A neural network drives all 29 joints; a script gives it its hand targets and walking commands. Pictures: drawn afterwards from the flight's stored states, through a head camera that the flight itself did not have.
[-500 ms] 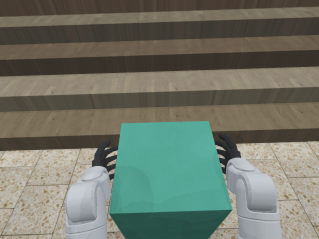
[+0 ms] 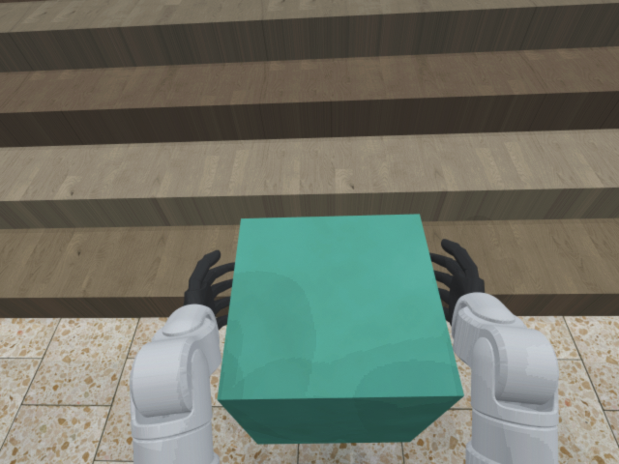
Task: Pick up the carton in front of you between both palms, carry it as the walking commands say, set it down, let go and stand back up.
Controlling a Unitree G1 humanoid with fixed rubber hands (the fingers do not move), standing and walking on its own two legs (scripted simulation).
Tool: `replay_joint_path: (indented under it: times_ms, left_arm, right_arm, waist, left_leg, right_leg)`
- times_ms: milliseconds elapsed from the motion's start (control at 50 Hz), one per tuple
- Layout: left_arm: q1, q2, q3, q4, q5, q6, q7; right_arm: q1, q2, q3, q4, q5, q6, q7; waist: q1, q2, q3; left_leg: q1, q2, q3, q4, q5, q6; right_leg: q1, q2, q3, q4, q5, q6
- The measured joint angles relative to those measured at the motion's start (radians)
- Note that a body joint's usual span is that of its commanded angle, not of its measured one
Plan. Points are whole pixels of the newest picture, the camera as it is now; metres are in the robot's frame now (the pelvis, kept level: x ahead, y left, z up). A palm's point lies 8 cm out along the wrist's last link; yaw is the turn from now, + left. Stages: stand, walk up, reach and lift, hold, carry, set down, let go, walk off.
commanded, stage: carry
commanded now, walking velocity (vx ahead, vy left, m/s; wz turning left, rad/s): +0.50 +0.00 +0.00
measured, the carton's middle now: (331, 338) +0.27 +0.00 +0.01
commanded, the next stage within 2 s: none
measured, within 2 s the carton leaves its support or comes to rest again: neither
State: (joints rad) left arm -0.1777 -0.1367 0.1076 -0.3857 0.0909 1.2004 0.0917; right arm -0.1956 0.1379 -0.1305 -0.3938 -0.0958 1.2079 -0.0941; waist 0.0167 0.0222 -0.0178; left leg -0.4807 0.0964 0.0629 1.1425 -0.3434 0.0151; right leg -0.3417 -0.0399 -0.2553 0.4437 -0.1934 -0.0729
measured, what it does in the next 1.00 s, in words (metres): walks ahead: left foot, then right foot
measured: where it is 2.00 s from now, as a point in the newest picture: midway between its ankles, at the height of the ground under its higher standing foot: (312, 139)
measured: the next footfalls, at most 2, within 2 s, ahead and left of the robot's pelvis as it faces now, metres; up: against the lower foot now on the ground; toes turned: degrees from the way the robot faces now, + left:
left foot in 0.30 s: +0.38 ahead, +0.11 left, +0.00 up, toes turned +7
right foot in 0.70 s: +0.55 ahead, -0.07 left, +0.00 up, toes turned -8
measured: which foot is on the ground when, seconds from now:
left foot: up 0.00-0.28, down 0.30-0.72, up 0.74-1.00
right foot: down 0.00-0.32, up 0.34-0.68, down 0.70-1.00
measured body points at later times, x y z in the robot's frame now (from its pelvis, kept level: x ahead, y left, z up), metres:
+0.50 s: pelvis +0.31 +0.04 +0.00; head +0.39 +0.06 +0.44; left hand +0.72 +0.16 +0.13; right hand +0.69 -0.14 +0.14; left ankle +0.34 +0.10 -0.74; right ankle +0.28 -0.10 -0.65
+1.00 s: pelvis +0.62 +0.01 +0.00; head +0.71 -0.01 +0.44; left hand +1.02 +0.18 +0.15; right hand +1.03 -0.13 +0.14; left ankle +0.69 +0.12 -0.50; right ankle +0.51 -0.06 -0.74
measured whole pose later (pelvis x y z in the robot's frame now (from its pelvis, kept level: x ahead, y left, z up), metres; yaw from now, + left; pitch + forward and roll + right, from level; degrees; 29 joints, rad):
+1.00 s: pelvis +0.62 +0.01 +0.00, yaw -3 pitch +6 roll +3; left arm -0.78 -0.04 0.29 -0.15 0.01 1.28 0.15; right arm -0.81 0.06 -0.30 -0.18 -0.11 1.31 -0.13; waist 0.12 0.00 0.11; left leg -1.12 0.02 0.09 1.81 -0.62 0.13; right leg -0.11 -0.02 -0.06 0.35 -0.35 -0.04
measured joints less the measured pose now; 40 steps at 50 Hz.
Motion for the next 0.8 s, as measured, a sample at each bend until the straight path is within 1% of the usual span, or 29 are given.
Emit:
replay_joint_path:
  times_ms: [60,140,200,260,280,300,320,360,380,400,420,460,500,560,600,660,700,720,740,760,800]
  left_arm:
    - [-0.010,-0.001,0.013,-0.047,-0.008,-0.001,0.000]
    - [-0.058,-0.009,0.036,-0.076,-0.016,0.014,0.001]
    - [-0.132,-0.003,0.047,-0.067,-0.018,0.036,0.005]
    - [-0.240,0.035,0.048,-0.016,-0.021,0.076,0.022]
    - [-0.283,0.054,0.053,0.010,-0.025,0.093,0.025]
    - [-0.329,0.080,0.058,0.041,-0.032,0.110,0.028]
    - [-0.376,0.108,0.064,0.081,-0.044,0.123,0.030]
    - [-0.456,0.149,0.079,0.161,-0.063,0.152,0.032]
    - [-0.491,0.158,0.086,0.197,-0.067,0.166,0.033]
    - [-0.524,0.160,0.094,0.229,-0.066,0.178,0.034]
    - [-0.553,0.160,0.101,0.254,-0.062,0.188,0.036]
    - [-0.606,0.157,0.116,0.288,-0.051,0.196,0.039]
    - [-0.653,0.154,0.130,0.309,-0.040,0.193,0.041]
    - [-0.700,0.149,0.152,0.332,-0.028,0.174,0.042]
    - [-0.713,0.144,0.166,0.341,-0.023,0.161,0.042]
    - [-0.711,0.136,0.182,0.346,-0.019,0.146,0.042]
    - [-0.700,0.123,0.187,0.357,-0.014,0.134,0.042]
    - [-0.691,0.112,0.184,0.367,-0.009,0.126,0.042]
    - [-0.686,0.104,0.181,0.375,-0.004,0.118,0.042]
    - [-0.683,0.100,0.177,0.382,-0.001,0.107,0.042]
    - [-0.664,0.097,0.165,0.394,-0.004,0.091,0.041]
  right_arm:
    - [-0.019,0.003,0.008,-0.032,-0.001,-0.005,0.000]
    - [-0.056,0.010,-0.004,-0.071,-0.006,0.008,0.000]
    - [-0.117,-0.005,-0.024,-0.078,-0.002,0.033,-0.003]
    - [-0.225,-0.047,-0.036,-0.023,0.013,0.071,-0.017]
    - [-0.273,-0.063,-0.041,0.012,0.019,0.085,-0.019]
    - [-0.325,-0.076,-0.046,0.055,0.026,0.095,-0.024]
    - [-0.374,-0.087,-0.047,0.101,0.031,0.100,-0.032]
    - [-0.456,-0.106,-0.053,0.188,0.041,0.120,-0.045]
    - [-0.486,-0.115,-0.060,0.220,0.047,0.133,-0.049]
    - [-0.509,-0.123,-0.070,0.245,0.052,0.144,-0.052]
    - [-0.530,-0.129,-0.081,0.265,0.056,0.152,-0.052]
    - [-0.570,-0.137,-0.105,0.292,0.061,0.156,-0.053]
    - [-0.610,-0.141,-0.130,0.310,0.063,0.150,-0.053]
    - [-0.657,-0.138,-0.164,0.334,0.059,0.130,-0.053]
    - [-0.677,-0.132,-0.179,0.349,0.053,0.118,-0.052]
    - [-0.688,-0.123,-0.189,0.365,0.040,0.103,-0.049]
    - [-0.675,-0.121,-0.192,0.369,0.035,0.099,-0.045]
    - [-0.661,-0.126,-0.192,0.368,0.035,0.100,-0.043]
    - [-0.655,-0.132,-0.191,0.370,0.035,0.101,-0.039]
    - [-0.655,-0.139,-0.190,0.378,0.035,0.096,-0.036]
    - [-0.644,-0.140,-0.192,0.382,0.031,0.093,-0.033]
  waist:
    - [0.008,-0.009,0.002]
    - [0.010,-0.012,-0.017]
    - [0.012,-0.007,-0.028]
    - [0.008,-0.011,-0.032]
    - [0.002,-0.014,-0.032]
    - [-0.009,-0.023,-0.030]
    - [-0.023,-0.042,-0.021]
    - [-0.044,-0.050,0.006]
    - [-0.050,-0.049,0.021]
    - [-0.053,-0.047,0.035]
    - [-0.055,-0.047,0.048]
    - [-0.058,-0.046,0.074]
    - [-0.059,-0.043,0.095]
    - [-0.059,-0.041,0.104]
    - [-0.058,-0.041,0.099]
    - [-0.047,-0.031,0.080]
    - [-0.026,-0.025,0.066]
    - [-0.013,-0.017,0.056]
    - [0.009,-0.010,0.049]
    - [0.029,0.003,0.055]
    - [0.055,0.010,0.073]
  left_leg:
    - [-0.097,0.004,0.014,-0.110,0.060,-0.003]
    - [-0.147,0.007,0.039,-0.328,0.155,-0.009]
    - [-0.136,-0.004,0.066,-0.486,0.228,0.006]
    - [-0.088,-0.028,0.102,-0.586,0.268,0.034]
    - [-0.055,-0.042,0.118,-0.617,0.257,0.039]
    - [-0.036,-0.053,0.127,-0.614,0.262,0.055]
    - [-0.046,-0.062,0.136,-0.555,0.235,0.074]
    - [-0.042,-0.065,0.138,-0.499,0.162,0.089]
    - [-0.026,-0.066,0.137,-0.506,0.143,0.089]
    - [-0.005,-0.068,0.136,-0.527,0.140,0.081]
    - [0.017,-0.071,0.135,-0.554,0.139,0.079]
    - [0.063,-0.077,0.132,-0.609,0.138,0.082]
    - [0.104,-0.078,0.126,-0.654,0.132,0.080]
    - [0.157,-0.081,0.113,-0.697,0.107,0.070]
    - [0.193,-0.084,0.105,-0.709,0.077,0.060]
    - [0.234,-0.079,0.095,-0.669,-0.001,0.044]
    - [0.244,-0.072,0.095,-0.576,-0.050,0.040]
    - [0.223,-0.064,0.089,-0.479,-0.062,0.037]
    - [0.184,-0.057,0.074,-0.357,-0.052,0.036]
    - [0.123,-0.060,0.035,-0.192,-0.073,0.030]
    - [-0.020,-0.092,-0.027,0.153,-0.088,0.030]
  right_leg:
    - [0.086,0.003,0.012,-0.080,-0.012,0.007]
    - [0.199,0.004,0.026,-0.145,-0.056,0.029]
    - [0.276,0.007,0.035,-0.147,-0.118,0.054]
    - [0.337,0.001,0.050,-0.089,-0.215,0.084]
    - [0.343,-0.007,0.057,-0.030,-0.264,0.092]
    - [0.325,-0.024,0.067,0.073,-0.317,0.092]
    - [0.272,-0.045,0.095,0.226,-0.323,0.079]
    - [0.119,-0.026,0.188,0.556,-0.307,0.049]
    - [0.045,-0.013,0.214,0.674,-0.282,0.033]
    - [-0.023,-0.007,0.226,0.745,-0.249,0.021]
    - [-0.085,-0.007,0.232,0.777,-0.215,0.015]
    - [-0.187,-0.012,0.234,0.766,-0.164,0.016]
    - [-0.263,-0.014,0.231,0.707,-0.142,0.022]
    - [-0.334,-0.010,0.218,0.573,-0.109,0.027]
    - [-0.346,-0.004,0.204,0.461,-0.066,0.026]
    - [-0.329,0.024,0.163,0.351,-0.022,0.006]
    - [-0.246,0.045,0.128,0.204,0.057,-0.007]
    - [-0.164,0.045,0.113,0.148,0.073,-0.014]
    - [-0.112,0.055,0.115,0.107,0.053,-0.017]
    - [-0.091,0.069,0.118,0.105,0.001,-0.019]
    - [-0.051,0.079,0.125,0.094,-0.063,-0.023]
